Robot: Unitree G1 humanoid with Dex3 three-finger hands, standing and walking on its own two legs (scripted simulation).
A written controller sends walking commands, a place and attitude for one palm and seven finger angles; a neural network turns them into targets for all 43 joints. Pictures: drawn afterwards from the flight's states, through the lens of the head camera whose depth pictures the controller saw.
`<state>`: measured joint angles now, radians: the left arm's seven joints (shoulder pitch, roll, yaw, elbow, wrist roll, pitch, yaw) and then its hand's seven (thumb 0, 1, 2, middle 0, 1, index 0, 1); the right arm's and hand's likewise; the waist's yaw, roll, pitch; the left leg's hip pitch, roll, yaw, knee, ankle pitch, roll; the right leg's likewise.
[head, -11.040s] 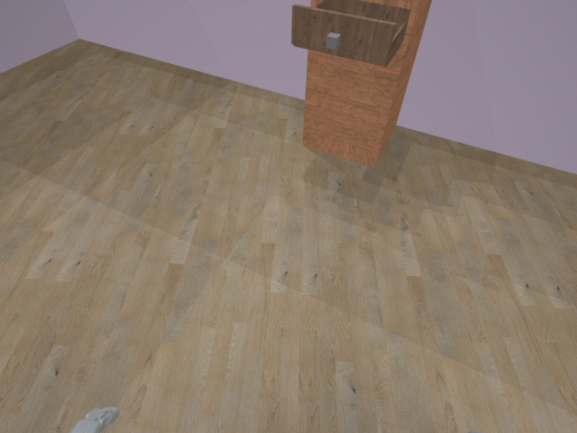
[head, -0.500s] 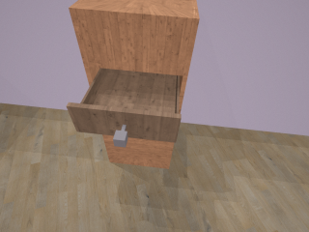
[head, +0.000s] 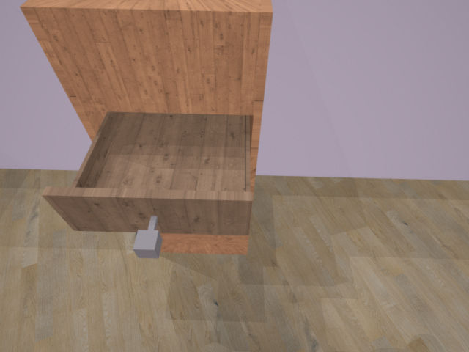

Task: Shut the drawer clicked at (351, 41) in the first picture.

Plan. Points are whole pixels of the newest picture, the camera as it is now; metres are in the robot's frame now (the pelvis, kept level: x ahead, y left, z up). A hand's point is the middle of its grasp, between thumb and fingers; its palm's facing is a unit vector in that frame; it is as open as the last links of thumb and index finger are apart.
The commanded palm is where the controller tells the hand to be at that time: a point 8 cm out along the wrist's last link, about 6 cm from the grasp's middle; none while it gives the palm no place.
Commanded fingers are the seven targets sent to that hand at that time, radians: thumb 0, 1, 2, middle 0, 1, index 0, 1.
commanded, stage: come to a stop and stand still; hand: left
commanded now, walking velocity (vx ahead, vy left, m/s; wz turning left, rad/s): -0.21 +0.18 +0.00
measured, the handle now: (150, 234) +0.33 +0.17 -0.03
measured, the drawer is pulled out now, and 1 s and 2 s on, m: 0.24 0.24 0.24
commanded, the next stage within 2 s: look again from close up in 0.88 s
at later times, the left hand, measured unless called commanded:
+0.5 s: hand out of the picture +0.04 +0.18 -0.17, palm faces +0.05 -0.97 -0.24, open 7.3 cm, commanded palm none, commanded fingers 0.00 0.90 0.90 -0.20 -0.30 -0.20 -0.30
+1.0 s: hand out of the picture +0.02 +0.16 -0.16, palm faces +0.03 -0.98 -0.19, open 7.3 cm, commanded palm none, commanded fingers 0.00 0.90 0.90 -0.20 -0.30 -0.20 -0.30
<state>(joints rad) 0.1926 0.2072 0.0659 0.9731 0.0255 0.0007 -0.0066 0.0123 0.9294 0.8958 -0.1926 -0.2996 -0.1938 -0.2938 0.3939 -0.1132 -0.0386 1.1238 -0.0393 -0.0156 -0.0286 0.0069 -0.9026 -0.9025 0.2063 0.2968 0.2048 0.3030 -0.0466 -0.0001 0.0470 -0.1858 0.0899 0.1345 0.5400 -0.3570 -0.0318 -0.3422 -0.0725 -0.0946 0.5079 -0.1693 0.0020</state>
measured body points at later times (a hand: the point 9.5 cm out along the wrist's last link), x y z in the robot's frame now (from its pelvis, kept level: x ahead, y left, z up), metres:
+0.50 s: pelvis +0.02 +0.00 +0.00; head +0.04 -0.01 +0.45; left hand +0.04 +0.23 -0.15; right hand +0.11 -0.23 -0.15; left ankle +0.02 +0.08 -0.73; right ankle +0.05 -0.13 -0.73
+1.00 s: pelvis +0.01 -0.01 +0.01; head +0.02 -0.01 +0.46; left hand +0.02 +0.21 -0.15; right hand -0.01 -0.24 -0.15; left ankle +0.02 +0.08 -0.73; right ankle +0.05 -0.13 -0.73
